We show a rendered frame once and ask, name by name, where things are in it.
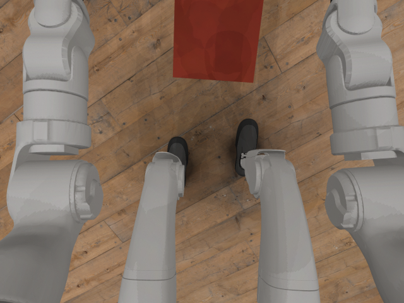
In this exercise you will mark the robot left forearm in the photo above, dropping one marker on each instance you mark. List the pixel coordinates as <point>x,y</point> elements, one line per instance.
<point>55,83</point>

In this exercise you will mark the robot right forearm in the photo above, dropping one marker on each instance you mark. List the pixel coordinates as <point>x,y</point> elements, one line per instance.
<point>360,83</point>

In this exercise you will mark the robot right shin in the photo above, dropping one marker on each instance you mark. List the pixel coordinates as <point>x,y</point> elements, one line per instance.
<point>253,154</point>

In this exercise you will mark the robot left thigh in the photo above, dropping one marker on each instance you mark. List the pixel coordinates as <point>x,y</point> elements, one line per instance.
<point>150,271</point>

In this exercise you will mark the carton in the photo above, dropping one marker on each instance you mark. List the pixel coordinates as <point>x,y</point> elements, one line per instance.
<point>216,39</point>

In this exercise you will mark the left robot upper arm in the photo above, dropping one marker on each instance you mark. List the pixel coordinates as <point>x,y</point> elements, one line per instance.
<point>49,201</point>

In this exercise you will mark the right robot upper arm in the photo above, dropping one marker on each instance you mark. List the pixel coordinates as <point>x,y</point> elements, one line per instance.
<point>368,202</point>

